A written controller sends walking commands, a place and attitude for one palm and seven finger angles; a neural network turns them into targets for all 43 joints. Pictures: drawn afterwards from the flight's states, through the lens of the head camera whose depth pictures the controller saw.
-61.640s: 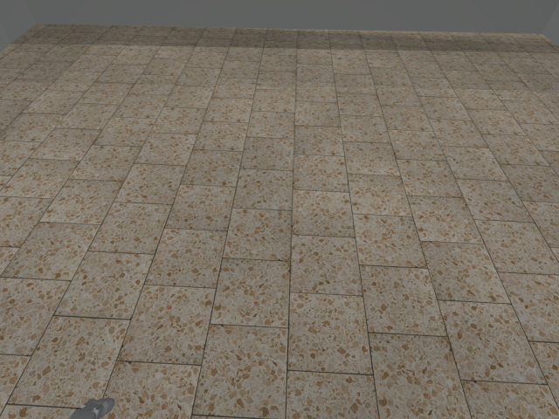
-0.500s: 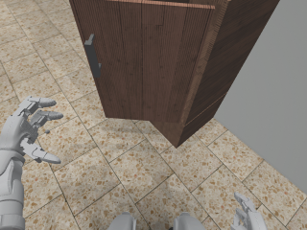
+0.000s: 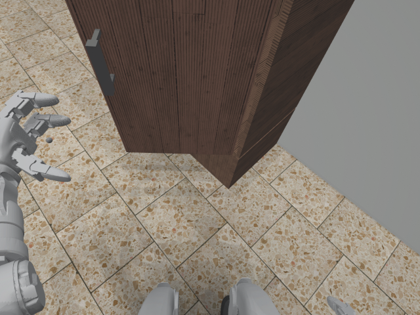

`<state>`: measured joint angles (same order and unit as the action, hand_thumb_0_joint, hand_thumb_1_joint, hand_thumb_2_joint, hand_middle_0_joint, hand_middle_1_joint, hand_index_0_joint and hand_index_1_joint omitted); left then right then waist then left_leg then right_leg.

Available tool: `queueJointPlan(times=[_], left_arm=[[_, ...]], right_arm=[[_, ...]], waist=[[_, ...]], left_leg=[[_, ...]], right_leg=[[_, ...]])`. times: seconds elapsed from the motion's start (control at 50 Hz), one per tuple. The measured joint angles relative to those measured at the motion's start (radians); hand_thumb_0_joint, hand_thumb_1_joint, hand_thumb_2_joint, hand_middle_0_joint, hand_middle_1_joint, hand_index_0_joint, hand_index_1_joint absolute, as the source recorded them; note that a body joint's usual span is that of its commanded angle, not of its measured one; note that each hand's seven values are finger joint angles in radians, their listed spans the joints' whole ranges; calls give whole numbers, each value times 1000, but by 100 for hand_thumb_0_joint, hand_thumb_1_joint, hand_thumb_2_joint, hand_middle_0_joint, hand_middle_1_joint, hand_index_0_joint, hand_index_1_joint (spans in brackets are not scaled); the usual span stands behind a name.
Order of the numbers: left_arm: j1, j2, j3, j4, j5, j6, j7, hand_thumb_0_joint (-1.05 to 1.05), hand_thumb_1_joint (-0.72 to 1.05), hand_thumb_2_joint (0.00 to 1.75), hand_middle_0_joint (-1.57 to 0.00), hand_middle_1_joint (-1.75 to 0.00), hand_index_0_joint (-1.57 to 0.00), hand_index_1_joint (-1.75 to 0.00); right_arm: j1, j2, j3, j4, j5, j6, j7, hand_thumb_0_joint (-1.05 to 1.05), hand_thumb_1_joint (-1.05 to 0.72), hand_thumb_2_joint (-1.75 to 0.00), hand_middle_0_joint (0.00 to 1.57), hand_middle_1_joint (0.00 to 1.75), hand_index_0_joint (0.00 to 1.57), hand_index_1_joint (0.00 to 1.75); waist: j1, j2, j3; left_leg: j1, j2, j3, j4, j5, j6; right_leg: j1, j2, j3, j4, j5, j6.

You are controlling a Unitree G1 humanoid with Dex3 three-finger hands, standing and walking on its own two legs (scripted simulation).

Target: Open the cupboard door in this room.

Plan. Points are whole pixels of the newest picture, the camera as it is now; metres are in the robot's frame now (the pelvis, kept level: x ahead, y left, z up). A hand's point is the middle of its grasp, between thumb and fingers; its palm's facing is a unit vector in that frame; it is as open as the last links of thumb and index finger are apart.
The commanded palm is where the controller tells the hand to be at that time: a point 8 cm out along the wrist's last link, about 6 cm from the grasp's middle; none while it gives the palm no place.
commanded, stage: move the hooked fingers beside the handle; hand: left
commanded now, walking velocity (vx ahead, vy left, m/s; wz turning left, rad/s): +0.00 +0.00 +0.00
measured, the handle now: (103, 64) +0.61 +0.25 +0.06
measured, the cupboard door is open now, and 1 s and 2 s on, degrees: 45 45 45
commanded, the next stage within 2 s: slide the fingers in behind the handle in 1.88 s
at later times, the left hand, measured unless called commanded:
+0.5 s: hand (57, 101) +0.49 +0.30 +0.07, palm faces +0.00 -1.00 -0.01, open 14.0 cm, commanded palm +0.48 +0.34 +0.06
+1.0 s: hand (57, 74) +0.56 +0.32 +0.07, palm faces +0.01 -1.00 -0.02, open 14.0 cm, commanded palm +0.56 +0.34 +0.05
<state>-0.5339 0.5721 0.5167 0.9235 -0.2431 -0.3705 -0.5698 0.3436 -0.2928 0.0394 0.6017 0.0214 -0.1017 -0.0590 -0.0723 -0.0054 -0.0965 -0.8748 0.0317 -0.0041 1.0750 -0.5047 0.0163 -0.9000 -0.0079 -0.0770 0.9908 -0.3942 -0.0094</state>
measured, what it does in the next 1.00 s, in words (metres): stands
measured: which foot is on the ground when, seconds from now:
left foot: down 0.00-1.00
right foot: down 0.00-1.00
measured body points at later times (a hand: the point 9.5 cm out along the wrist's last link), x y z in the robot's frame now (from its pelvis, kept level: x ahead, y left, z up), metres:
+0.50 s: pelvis +0.00 +0.01 -0.02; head +0.15 +0.05 +0.41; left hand +0.48 +0.36 +0.07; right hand +0.02 -0.26 -0.11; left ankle +0.00 +0.11 -0.67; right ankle +0.05 -0.12 -0.67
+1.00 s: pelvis +0.00 +0.02 -0.03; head +0.20 +0.07 +0.37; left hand +0.55 +0.38 +0.07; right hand -0.03 -0.24 -0.11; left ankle +0.00 +0.11 -0.67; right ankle +0.05 -0.12 -0.67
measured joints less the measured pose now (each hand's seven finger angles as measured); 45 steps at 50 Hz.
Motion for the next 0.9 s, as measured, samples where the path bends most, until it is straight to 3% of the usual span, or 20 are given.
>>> queueJointPlan(times=[0.24, 0.44, 0.6, 0.9], left_arm=[[-170, 100, 41, 171, 59, -3, 10, -1, -50, 30, -30, -120, -31, -120], [-318, 178, 33, 252, 104, -12, 9, -1, -50, 30, -30, -120, -30, -120], [-419, 261, 57, 317, 162, 40, 25, -1, -50, 30, -30, -120, -30, -120], [-573, 405, 78, 395, 213, 86, 17, -1, -50, 30, -30, -120, -30, -120]], right_arm=[[7, 4, 11, -19, -9, 58, 15, 1, -90, -90, 20, 30, 20, 30], [25, -4, 22, 2, -21, 98, 18, 1, -90, -90, 20, 30, 20, 30], [35, -8, 36, -17, -28, 130, 18, 1, -90, -90, 20, 30, 20, 30], [57, 3, 72, -34, -33, 183, 30, 0, -90, -90, 20, 30, 20, 30]], waist=[[-43, -1, -4], [-76, 1, 9], [-126, 9, 12], [-175, 21, 23]], left_leg=[[-63, 8, 11, 29, -7, 9], [-152, 7, -6, 73, -13, 14], [-208, 14, -10, 97, -21, 19], [-283, 25, -22, 127, -36, 27]], right_leg=[[-62, 8, 11, 14, 8, 9], [-135, 6, -4, 36, 9, 14], [-184, 13, -7, 43, 11, 18], [-244, 25, -18, 42, 13, 26]])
